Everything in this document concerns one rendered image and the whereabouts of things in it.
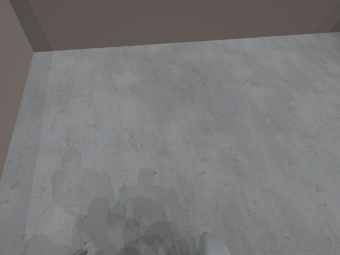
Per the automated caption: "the right robot thigh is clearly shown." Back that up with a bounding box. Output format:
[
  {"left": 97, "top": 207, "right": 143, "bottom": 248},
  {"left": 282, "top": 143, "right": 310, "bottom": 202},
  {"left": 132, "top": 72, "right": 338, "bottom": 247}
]
[{"left": 193, "top": 234, "right": 231, "bottom": 255}]

